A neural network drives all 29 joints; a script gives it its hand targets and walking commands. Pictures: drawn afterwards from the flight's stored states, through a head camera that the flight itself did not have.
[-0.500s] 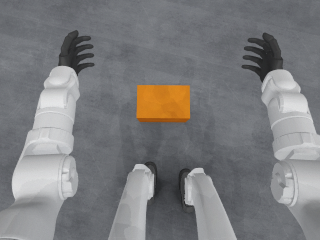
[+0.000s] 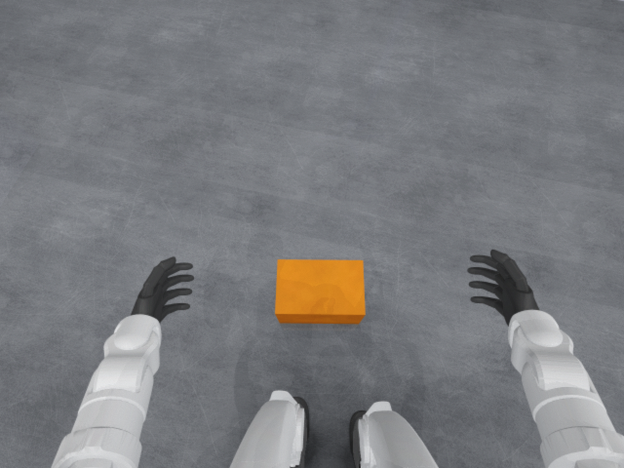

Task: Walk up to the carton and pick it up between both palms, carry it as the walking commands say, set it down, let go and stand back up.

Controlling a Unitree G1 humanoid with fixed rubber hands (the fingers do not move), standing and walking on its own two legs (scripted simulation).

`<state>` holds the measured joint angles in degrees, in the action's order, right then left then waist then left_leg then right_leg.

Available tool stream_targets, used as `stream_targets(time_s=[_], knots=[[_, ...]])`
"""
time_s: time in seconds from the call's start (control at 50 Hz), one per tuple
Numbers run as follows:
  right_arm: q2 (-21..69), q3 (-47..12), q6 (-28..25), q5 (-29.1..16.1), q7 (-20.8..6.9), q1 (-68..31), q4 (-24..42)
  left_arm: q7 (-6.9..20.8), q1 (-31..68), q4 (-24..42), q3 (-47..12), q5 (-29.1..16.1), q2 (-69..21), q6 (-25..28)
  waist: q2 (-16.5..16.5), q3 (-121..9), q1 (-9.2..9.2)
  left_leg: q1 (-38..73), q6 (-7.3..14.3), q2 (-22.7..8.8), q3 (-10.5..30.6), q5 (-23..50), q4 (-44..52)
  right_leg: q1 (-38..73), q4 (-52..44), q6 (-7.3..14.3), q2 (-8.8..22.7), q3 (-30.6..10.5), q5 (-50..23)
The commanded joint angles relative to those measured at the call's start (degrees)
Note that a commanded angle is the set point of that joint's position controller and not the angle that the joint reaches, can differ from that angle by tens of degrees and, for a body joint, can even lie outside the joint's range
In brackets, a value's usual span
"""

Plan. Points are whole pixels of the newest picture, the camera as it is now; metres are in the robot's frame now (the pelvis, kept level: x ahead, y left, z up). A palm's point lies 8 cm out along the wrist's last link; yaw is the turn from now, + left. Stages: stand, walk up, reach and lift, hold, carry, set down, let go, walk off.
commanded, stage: let go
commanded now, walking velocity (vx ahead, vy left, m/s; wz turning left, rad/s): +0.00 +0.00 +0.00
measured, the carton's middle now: (319, 292) +0.47 +0.02 -0.63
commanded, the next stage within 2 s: stand in 0.82 s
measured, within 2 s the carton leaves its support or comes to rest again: neither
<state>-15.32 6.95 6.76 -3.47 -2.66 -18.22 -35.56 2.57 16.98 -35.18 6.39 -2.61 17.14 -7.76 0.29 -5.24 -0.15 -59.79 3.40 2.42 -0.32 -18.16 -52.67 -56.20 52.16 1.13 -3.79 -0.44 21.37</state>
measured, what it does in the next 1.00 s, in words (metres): rises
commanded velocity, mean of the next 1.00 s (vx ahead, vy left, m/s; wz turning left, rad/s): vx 0.00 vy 0.00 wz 0.00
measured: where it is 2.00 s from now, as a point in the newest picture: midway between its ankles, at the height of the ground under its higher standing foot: (329, 462)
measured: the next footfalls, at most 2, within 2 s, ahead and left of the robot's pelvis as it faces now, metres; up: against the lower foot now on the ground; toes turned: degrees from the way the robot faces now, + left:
none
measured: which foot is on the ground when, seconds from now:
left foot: down 0.00-1.00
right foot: down 0.00-1.00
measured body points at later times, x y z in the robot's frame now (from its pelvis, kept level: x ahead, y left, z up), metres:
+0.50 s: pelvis +0.04 +0.00 +0.05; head +0.04 +0.01 +0.50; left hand +0.21 +0.25 -0.03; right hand +0.20 -0.25 -0.02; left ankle +0.05 +0.08 -0.68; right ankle +0.02 -0.11 -0.68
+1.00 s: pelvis +0.04 -0.01 +0.05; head +0.03 +0.00 +0.50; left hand +0.20 +0.25 -0.02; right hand +0.20 -0.26 -0.02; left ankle +0.05 +0.08 -0.68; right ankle +0.02 -0.11 -0.68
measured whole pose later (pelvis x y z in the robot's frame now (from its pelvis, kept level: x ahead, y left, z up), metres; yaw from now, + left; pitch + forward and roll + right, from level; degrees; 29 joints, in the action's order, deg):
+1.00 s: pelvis +0.04 -0.01 +0.05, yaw +0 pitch -4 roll -1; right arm -14.5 2.8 2.4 2.5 -1.0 12.9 -30.6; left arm 0.9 -12.0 -30.7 2.0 3.0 15.0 -3.6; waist 0.2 2.8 -0.1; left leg -13.2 3.0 2.3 -0.1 -17.8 -35.0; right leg -9.1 32.6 1.1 -3.8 -1.9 19.5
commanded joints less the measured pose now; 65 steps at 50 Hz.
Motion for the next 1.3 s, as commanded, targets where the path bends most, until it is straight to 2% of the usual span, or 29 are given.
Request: stream_targets(time_s=[0.0,0.04,0.08,0.12,0.14,0.22,0.34,0.4,0.46,0.48,0.5,0.52,0.56,0.58,0.62,0.66,0.74,0.76,0.78,0.8,0.88,0.92,0.98,1.02,1.08,1.1,1.14,1.26,1.28], knots=[[-0.59,-1.38,-2.52,0.22,-2.2,4.25,6.66,0.22,-3.25,12.36,-2.97,0.39,-0.69,3.5,1.98,-20.31,0.34,39.36,-4.46,-3.48,8.19,8.97,12.32,12.46,-12.4,0.38,1.98,-1.91,-4.62],[-2.98,-2.04,-3.87,-1.59,-2.58,5.49,8.23,-0.69,-7.39,13.6,-2.18,0.54,-0.12,4.47,4.16,-18.08,-1.9,43.87,-4.97,-4.88,9.81,12.63,13.3,14.07,-12.0,-0.35,2.69,-2.45,-4.1],[-2.68,-0.55,-4.74,2.66,-0.99,13.79,11.78,0.4,-15.18,11.68,-3.9,-0.16,-2.53,4.99,0.49,-20.1,0.84,49.57,-5.18,-3.68,7.53,16.67,13.55,21.03,-15.62,-0.3,2.73,-2.49,-9.61],[-1.62,-2.31,-5.65,-1.08,-2.17,16.23,13.36,-1.09,-16.1,19.98,-2.76,2.63,-0.4,6.5,6.78,-17.96,-1.97,51.62,-6.01,-4.93,9.34,21.96,16.24,24.49,-16.25,-0.42,2.16,-2.11,-10.9],[-3.54,-2.12,-6.39,1.02,-1.47,17.9,14.14,-0.93,-18.85,16.09,-2.74,1.52,-0.32,6.44,3.65,-13.59,0.33,52.07,-5.71,-4.43,8.2,16.65,17.15,26.05,-19.19,-0.4,3.0,-2.44,-9.18],[-1.48,-5.78,-5.19,0.33,-2.06,21.19,13.35,-0.6,-22.15,14.67,-4.89,-1.25,-3.54,5.07,-0.26,-1.52,0.05,52.17,-4.29,-4.41,7.05,9.27,23.97,32.53,-24.28,-0.27,3.73,-3.01,-5.86],[-0.99,-3.98,-4.36,1.18,-2.09,28.1,16.61,0.5,-23.0,21.31,-5.56,0.05,-1.12,4.89,0.1,2.14,2.03,62.76,-3.68,-3.05,5.53,12.64,25.44,34.09,-28.96,0.79,3.62,-2.77,-9.08],[-2.63,-6.05,-2.65,0.53,-2.84,28.0,16.38,0.28,-26.02,18.05,-3.14,1.26,-0.25,3.68,1.92,7.57,-0.27,58.16,-2.65,-3.28,4.8,9.98,27.64,37.1,-29.23,-0.04,3.62,-1.88,-8.28],[-3.5,-2.03,-2.5,2.52,-2.27,27.77,20.87,1.24,-27.46,17.11,-3.56,0.5,-0.19,2.95,-5.17,1.95,0.91,64.07,-2.41,-2.64,4.28,17.85,25.29,38.28,-28.1,-0.67,3.34,-1.67,-15.96],[-1.5,-3.39,-2.57,1.43,-2.2,29.63,18.85,0.98,-24.83,20.61,-2.39,0.95,1.44,3.26,-4.44,4.66,1.96,65.59,-2.06,-2.16,4.37,15.72,25.0,35.62,-29.58,-0.26,4.71,-2.6,-13.24],[-2.12,-4.61,-1.68,0.28,-2.38,29.71,17.81,0.96,-26.69,19.97,-3.08,0.69,0.91,2.43,3.57,5.24,0.31,65.61,-2.64,-2.42,4.34,15.16,25.78,35.73,-29.49,0.21,4.11,-1.88,-10.94],[-1.72,-3.81,-1.05,1.63,-2.15,26.97,18.47,1.52,-23.49,17.04,-4.52,0.87,-0.39,1.55,-0.93,11.24,1.34,63.53,-2.64,-2.64,3.87,9.05,26.74,32.72,-30.66,0.44,4.31,-2.2,-5.75],[-1.92,-3.91,0.21,0.95,-2.81,30.43,15.26,1.08,-26.76,18.21,-4.05,1.66,-1.47,0.75,5.78,10.47,0.86,63.51,-3.65,-3.89,4.89,12.12,27.92,34.74,-29.17,1.03,3.2,-2.03,-8.23],[-3.65,-1.77,-0.37,3.16,-2.48,28.07,17.54,1.27,-26.67,16.55,-3.0,1.66,0.36,0.95,-1.19,7.68,1.5,61.43,-3.63,-3.25,4.45,13.57,26.88,36.87,-28.94,0.54,2.84,-1.14,-10.97],[-2.04,-4.07,-0.14,0.93,-3.51,27.49,18.08,0.66,-27.93,19.33,-3.18,1.47,-1.01,1.03,2.35,6.67,-0.7,63.71,-3.13,-4.52,6.12,15.44,27.87,37.44,-28.53,0.22,2.62,-0.29,-8.44],[-1.51,-2.87,-0.49,2.51,-2.8,24.94,20.73,1.56,-26.0,17.59,-4.05,1.08,-1.32,0.84,-2.35,8.62,0.34,62.93,-2.92,-2.93,4.63,12.25,26.83,37.02,-29.08,0.2,3.24,-1.27,-9.33],[-3.17,-1.93,0.63,2.71,-2.31,23.94,20.98,0.77,-23.53,20.61,-2.36,3.06,0.48,0.61,2.33,7.32,1.1,64.17,-2.89,-3.09,4.86,12.95,26.72,36.91,-28.07,0.36,2.78,-1.1,-9.72],[-2.42,-4.53,1.07,1.49,-2.46,24.44,18.52,0.12,-28.79,17.59,-4.19,2.19,-2.07,0.87,2.67,7.75,-1.04,62.1,-2.53,-4.25,6.33,13.84,28.19,38.45,-26.55,0.87,2.57,-1.0,-9.36],[-10.62,-1.39,-2.34,5.81,1.29,28.16,7.71,-2.18,-24.11,7.7,-2.04,4.16,9.28,2.88,2.41,2.01,1.6,51.38,-4.1,-7.75,9.67,9.78,30.64,41.62,-22.42,-1.39,3.49,-3.8,-9.14],[-12.03,-1.29,-3.85,6.57,2.53,27.91,6.41,-2.54,-25.81,6.67,-2.46,5.0,8.69,3.9,6.01,5.4,0.27,47.28,-3.56,-8.85,12.36,-0.03,31.65,41.01,-22.06,-0.91,4.38,-4.8,-6.64],[-10.47,-1.49,-5.77,7.55,3.82,23.15,7.43,-2.74,-28.04,4.41,-1.79,5.89,9.11,5.7,4.48,12.29,-1.81,36.47,-0.5,-9.42,16.24,-25.33,37.73,39.7,-21.87,-0.67,3.67,-6.3,-0.82],[-10.25,-0.41,-5.6,7.04,3.08,24.78,6.64,-3.1,-27.94,3.73,-1.59,6.7,9.59,6.57,4.54,10.09,-1.11,40.97,-2.19,-5.67,10.36,-15.92,34.28,39.78,-25.72,0.45,4.88,-7.09,-0.88],[-10.41,-0.42,-6.22,5.6,2.79,27.23,5.08,-3.14,-23.88,4.1,-2.33,6.52,9.87,7.11,-4.93,7.25,2.3,48.95,-3.22,-5.34,9.01,-2.73,29.1,35.98,-29.65,0.45,5.71,-8.85,2.28],[-9.88,-0.54,-6.86,6.04,2.72,24.75,4.93,-3.72,-25.5,3.13,-2.56,5.38,9.8,7.5,-0.5,4.79,0.91,51.46,-3.0,-4.82,6.03,5.38,25.55,36.31,-31.26,0.57,8.44,-12.78,-3.73],[-11.69,-1.13,-7.77,5.13,3.98,28.18,2.42,-3.13,-26.06,3.23,-2.78,4.38,8.51,7.57,1.01,2.84,1.71,51.92,-2.31,-7.31,9.67,15.12,27.45,42.92,-26.18,0.08,6.48,-8.55,-14.31],[-12.33,-0.91,-7.65,4.89,3.86,27.96,2.07,-3.7,-26.85,2.57,-2.82,4.34,10.38,7.67,-4.82,3.51,0.63,53.1,-1.68,-7.16,9.49,17.7,26.07,41.13,-26.68,-0.07,7.22,-8.38,-19.21],[-12.48,-1.1,-8.09,5.43,3.75,26.76,1.36,-3.76,-23.81,2.85,-2.75,4.44,8.04,8.29,-0.53,2.82,0.2,52.84,-2.58,-7.13,7.96,22.87,26.48,42.84,-26.19,0.05,6.96,-7.69,-19.82],[-11.11,-1.16,-7.67,4.87,3.95,26.89,0.78,-4.42,-24.78,2.88,-2.14,4.41,10.68,7.5,-4.64,2.52,0.64,53.07,-2.03,-7.05,8.66,21.04,27.01,43.52,-26.1,-0.25,7.51,-8.72,-21.42],[-10.87,-1.7,-7.94,5.29,4.01,26.97,1.02,-4.38,-25.48,3.38,-2.28,4.03,9.35,7.5,-1.29,0.5,-0.47,52.81,-1.84,-6.92,8.12,24.45,25.28,45.3,-24.93,-0.02,7.41,-8.17,-22.19]])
